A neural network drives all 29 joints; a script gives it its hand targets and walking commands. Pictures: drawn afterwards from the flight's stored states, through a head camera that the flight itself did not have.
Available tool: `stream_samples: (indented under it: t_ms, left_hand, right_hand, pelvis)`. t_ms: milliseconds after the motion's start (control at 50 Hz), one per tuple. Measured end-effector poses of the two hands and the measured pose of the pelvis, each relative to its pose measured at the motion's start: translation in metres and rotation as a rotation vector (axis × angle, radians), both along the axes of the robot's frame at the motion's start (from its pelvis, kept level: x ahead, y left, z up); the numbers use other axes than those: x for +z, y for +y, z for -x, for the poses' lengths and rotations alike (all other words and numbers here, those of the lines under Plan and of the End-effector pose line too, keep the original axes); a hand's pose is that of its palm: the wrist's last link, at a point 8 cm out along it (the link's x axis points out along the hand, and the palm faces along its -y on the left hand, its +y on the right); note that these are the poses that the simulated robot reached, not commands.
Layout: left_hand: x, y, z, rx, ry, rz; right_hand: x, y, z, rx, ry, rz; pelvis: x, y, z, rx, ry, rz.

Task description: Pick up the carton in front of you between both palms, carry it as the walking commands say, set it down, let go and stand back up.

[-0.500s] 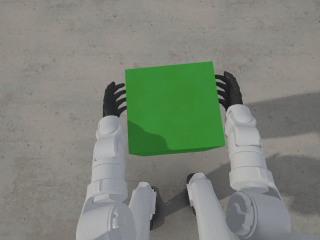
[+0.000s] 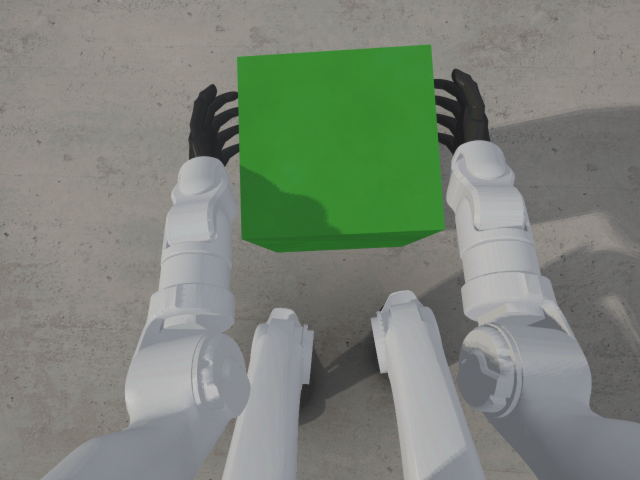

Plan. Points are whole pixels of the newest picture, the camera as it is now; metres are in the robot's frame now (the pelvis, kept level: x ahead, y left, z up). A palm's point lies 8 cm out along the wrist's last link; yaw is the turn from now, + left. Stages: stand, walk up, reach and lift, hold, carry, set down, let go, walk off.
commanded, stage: set down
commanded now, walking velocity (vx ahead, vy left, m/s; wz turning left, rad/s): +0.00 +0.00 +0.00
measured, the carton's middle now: (336, 171) +0.47 -0.03 -0.18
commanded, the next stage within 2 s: none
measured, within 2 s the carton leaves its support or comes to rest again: rests again in 1.74 s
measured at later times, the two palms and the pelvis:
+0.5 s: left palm (248, 170) +0.51 +0.11 -0.26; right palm (439, 158) +0.49 -0.19 -0.26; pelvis -0.02 +0.01 -0.11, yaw +1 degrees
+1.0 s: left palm (251, 177) +0.51 +0.11 -0.30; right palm (431, 167) +0.49 -0.19 -0.30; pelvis -0.01 +0.01 -0.13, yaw +1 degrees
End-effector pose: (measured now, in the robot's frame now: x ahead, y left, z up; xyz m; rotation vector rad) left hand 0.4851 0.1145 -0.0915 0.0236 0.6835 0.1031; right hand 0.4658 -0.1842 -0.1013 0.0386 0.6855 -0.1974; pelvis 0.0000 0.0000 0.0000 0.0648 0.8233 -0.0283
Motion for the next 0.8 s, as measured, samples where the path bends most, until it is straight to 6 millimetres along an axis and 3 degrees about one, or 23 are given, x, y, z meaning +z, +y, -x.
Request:
stream_samples:
  t_ms: [520,620,800]
  left_hand:
    - [-0.169,-0.007,-0.028,-0.038,0.049,0.000]
    - [-0.187,-0.004,-0.030,-0.035,0.054,0.010]
    - [-0.193,-0.005,-0.033,-0.051,0.064,0.004]
  right_hand:
    - [-0.160,-0.008,-0.026,0.009,0.052,0.042]
    - [-0.173,-0.006,-0.031,0.010,0.058,0.047]
    - [-0.179,-0.006,-0.031,0.000,0.071,0.042]
  pelvis:
    - [-0.108,0.010,0.017,0.042,-0.037,0.019]
    - [-0.120,0.007,0.013,0.054,-0.064,0.031]
    - [-0.129,0.010,0.009,0.058,-0.073,0.042]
